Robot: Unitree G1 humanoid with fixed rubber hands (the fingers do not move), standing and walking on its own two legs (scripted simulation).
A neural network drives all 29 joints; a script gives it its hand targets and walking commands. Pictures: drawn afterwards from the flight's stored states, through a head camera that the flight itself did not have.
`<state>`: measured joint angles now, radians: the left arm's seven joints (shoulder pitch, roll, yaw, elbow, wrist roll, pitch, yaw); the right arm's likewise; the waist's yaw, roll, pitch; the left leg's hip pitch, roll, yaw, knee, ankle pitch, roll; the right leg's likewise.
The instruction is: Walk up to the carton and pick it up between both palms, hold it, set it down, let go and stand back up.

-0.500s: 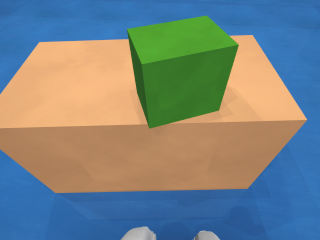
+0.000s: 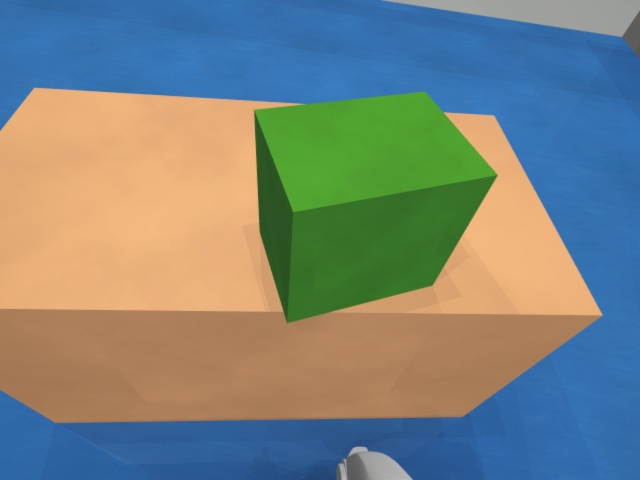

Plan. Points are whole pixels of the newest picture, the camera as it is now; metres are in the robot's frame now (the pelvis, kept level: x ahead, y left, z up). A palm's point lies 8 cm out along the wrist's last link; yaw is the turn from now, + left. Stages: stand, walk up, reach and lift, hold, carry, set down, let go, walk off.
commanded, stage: walk up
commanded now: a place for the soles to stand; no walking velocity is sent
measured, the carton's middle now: (355, 209) +0.49 -0.03 +0.03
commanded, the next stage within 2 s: none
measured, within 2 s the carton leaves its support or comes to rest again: neither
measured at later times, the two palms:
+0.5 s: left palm out of the picture +0.10 +0.27 -0.13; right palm out of the picture +0.11 -0.34 -0.11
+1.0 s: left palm out of the picture +0.07 +0.23 -0.12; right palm out of the picture +0.09 -0.36 -0.14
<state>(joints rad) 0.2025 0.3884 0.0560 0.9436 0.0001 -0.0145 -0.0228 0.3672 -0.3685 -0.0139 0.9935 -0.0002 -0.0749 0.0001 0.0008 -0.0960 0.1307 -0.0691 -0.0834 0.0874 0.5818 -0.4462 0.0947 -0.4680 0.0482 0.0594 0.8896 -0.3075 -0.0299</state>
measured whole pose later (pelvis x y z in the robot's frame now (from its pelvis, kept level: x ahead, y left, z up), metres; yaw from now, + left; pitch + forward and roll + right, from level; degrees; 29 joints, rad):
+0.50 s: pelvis +0.04 -0.04 -0.01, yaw +2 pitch -4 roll +0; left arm 0.18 0.37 0.05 0.94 0.00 0.04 0.00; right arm 0.22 -0.35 -0.01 0.95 0.00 -0.04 -0.03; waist 0.00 -0.04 0.14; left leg -0.34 -0.02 0.03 0.75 -0.33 0.05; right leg -0.42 0.07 0.00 0.89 -0.47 -0.06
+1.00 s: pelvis +0.01 -0.07 -0.01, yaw +2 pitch -5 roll +2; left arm 0.18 0.35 0.05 0.95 0.00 -0.01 -0.02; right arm 0.17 -0.35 -0.01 1.00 0.00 -0.03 0.00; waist 0.00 -0.01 0.14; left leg -0.39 0.01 0.01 0.73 -0.27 0.02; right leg -0.33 0.05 0.01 0.82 -0.40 -0.06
